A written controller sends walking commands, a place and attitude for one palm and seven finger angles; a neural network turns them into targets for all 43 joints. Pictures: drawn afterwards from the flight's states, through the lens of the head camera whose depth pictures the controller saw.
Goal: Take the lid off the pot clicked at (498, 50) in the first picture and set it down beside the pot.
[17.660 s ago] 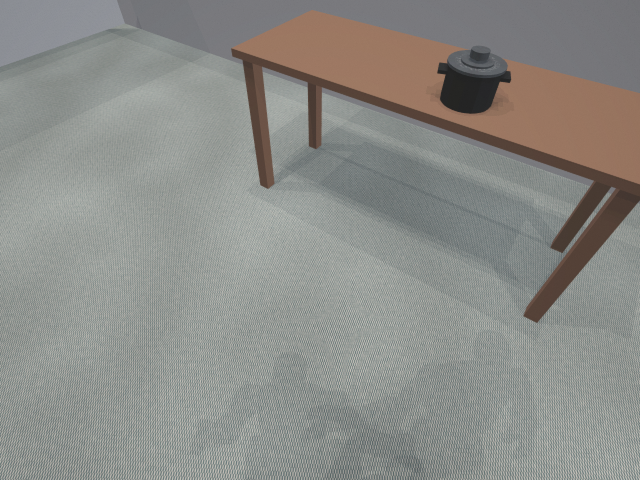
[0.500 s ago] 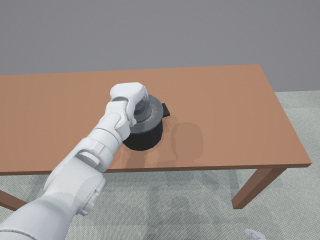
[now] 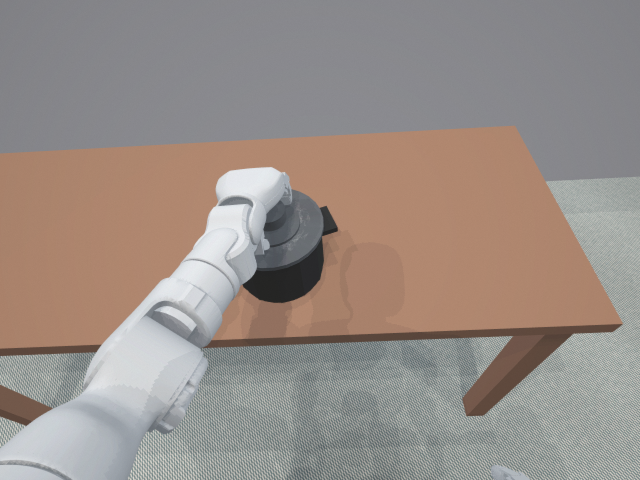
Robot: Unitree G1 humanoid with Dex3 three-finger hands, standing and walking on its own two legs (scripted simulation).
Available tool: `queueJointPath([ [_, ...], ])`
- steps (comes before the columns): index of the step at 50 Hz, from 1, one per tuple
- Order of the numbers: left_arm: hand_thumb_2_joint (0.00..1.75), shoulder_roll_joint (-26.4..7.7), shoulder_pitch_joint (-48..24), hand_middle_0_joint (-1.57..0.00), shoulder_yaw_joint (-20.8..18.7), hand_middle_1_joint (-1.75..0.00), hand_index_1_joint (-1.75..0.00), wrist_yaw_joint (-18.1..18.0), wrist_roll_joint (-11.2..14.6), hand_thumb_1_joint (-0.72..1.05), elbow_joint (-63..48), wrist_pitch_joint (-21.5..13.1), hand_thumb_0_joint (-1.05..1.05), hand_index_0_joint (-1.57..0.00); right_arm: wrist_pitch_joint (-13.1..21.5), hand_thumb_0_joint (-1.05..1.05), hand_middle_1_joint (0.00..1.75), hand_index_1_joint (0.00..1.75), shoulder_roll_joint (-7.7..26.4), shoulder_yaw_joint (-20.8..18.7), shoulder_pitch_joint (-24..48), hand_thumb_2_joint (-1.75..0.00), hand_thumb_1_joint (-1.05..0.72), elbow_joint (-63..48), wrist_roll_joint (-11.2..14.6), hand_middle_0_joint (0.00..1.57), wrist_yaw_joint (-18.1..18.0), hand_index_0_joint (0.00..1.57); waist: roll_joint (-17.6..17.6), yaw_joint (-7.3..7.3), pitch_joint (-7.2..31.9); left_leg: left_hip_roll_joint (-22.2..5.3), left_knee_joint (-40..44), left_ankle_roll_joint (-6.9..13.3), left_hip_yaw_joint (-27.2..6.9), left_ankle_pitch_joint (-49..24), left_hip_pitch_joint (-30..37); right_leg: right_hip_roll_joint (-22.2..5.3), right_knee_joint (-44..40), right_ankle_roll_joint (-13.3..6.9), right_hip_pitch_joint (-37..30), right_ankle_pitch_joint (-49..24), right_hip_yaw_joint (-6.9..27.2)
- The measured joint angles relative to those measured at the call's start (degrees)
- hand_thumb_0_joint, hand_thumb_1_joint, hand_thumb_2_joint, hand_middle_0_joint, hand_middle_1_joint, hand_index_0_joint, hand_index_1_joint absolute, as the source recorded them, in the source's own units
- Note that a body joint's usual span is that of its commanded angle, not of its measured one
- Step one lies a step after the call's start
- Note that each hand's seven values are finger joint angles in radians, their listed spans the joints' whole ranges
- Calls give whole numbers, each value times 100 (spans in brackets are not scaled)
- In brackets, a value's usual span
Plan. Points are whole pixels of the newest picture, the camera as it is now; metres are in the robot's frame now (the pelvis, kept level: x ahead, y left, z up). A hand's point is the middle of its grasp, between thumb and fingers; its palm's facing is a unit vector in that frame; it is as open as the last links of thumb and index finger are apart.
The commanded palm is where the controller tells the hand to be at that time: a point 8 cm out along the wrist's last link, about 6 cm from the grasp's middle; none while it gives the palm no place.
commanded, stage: close the fingers and squeeze the knob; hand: left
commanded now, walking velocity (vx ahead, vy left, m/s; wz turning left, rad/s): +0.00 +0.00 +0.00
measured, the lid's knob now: (269, 214) +0.49 +0.06 +0.04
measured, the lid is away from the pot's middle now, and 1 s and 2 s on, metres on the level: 0.00 0.01 0.01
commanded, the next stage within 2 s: lift the lid straight up in 1.24 s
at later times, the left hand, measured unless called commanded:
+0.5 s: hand (261, 222) +0.45 +0.07 +0.06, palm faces -0.31 -0.04 -0.95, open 8.3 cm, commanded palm +0.44 +0.07 +0.12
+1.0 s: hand (263, 223) +0.45 +0.07 +0.06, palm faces -0.31 -0.04 -0.95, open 8.2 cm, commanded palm +0.44 +0.07 +0.12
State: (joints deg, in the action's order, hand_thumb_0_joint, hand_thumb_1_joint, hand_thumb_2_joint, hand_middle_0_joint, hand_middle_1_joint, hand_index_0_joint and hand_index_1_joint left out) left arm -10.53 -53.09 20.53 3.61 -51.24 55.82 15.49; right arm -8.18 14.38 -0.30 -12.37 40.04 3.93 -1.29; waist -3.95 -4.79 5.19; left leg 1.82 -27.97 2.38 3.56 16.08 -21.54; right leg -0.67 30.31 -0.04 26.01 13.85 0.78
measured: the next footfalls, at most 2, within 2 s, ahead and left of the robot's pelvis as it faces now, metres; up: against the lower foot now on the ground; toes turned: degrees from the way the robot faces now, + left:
none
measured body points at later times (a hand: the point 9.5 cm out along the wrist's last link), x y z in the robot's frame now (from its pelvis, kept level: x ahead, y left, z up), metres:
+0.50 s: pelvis +0.00 +0.00 +0.00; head +0.04 -0.03 +0.45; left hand +0.46 +0.07 +0.11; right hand +0.10 -0.25 -0.14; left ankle -0.03 +0.09 -0.73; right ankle +0.01 -0.12 -0.73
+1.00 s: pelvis +0.00 +0.00 +0.00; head +0.04 -0.04 +0.45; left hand +0.46 +0.07 +0.11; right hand +0.10 -0.25 -0.14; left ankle -0.03 +0.09 -0.73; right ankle +0.01 -0.12 -0.73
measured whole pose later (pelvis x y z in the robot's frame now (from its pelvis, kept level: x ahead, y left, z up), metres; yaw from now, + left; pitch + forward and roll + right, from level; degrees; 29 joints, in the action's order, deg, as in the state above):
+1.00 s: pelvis +0.00 +0.00 +0.00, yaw +0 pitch +9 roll +1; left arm -9.7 -52.7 22.0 3.5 -50.6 54.8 16.5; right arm -9.0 14.4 -0.5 -11.6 40.7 4.0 -0.5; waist -4.3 -4.3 5.3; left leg 1.7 -28.0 2.2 3.1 16.3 -21.2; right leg -0.6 30.4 -0.2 25.6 14.2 0.3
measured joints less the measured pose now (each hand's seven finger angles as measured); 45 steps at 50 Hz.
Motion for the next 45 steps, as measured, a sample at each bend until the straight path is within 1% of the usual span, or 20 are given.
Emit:
queueJointPath([
  [4,114,27,-23,-63,-21,-61,-60,7,33,-10,28,-3,0,-60,9,1,30,30,5,2,3,-90,-91,20,-7,20,6,20,1,6,4,8,-4,6,-1,8,-8,-8,10,6,9,12,0],
  [8,111,24,10,-62,6,-70,-69,4,14,-5,-16,-23,0,-59,16,1,30,30,2,-20,-11,-90,-91,23,-14,20,20,20,-9,14,13,8,0,10,-3,16,1,-8,-2,10,-4,17,-2],
  [10,110,29,40,-62,-21,-74,-73,-3,23,-3,-50,-36,0,-59,9,1,30,30,0,-20,-12,-90,-91,28,-17,20,29,20,-8,20,20,6,6,11,-2,19,12,-6,-12,11,-15,17,0],
  [19,105,116,36,-63,132,-86,-85,-67,-1,8,-84,60,0,-60,-53,1,30,30,-10,-39,31,-90,-91,61,-16,20,102,20,-19,58,50,19,-19,13,-22,37,3,-20,14,14,-14,43,-20],
  [26,99,140,-100,-63,148,-91,-90,0,41,13,43,151,0,-60,-62,1,30,30,-22,-4,97,-90,-91,48,-14,20,80,20,-18,45,27,23,-29,9,-28,31,-22,-25,39,9,15,48,-26],
  [30,94,116,-59,-63,125,-92,-91,31,54,14,6,94,1,-60,-64,1,30,30,-18,-11,82,-90,-91,28,-19,20,72,20,-31,47,41,16,-24,5,-30,31,-17,-19,31,5,9,46,-28],
  [35,88,124,-92,-63,194,-92,-91,29,55,17,16,86,1,-60,-71,1,30,30,-4,-25,63,-90,-91,40,-9,20,85,20,-25,56,34,15,-46,-4,-47,37,-34,-20,53,-4,20,59,-46],
  [45,87,102,9,-62,152,-92,-90,-20,65,18,-65,82,1,-60,-78,1,30,30,11,-40,50,-90,-91,69,-10,20,85,20,-50,57,29,0,-14,-14,-46,26,7,-3,22,-14,-18,46,-45],
])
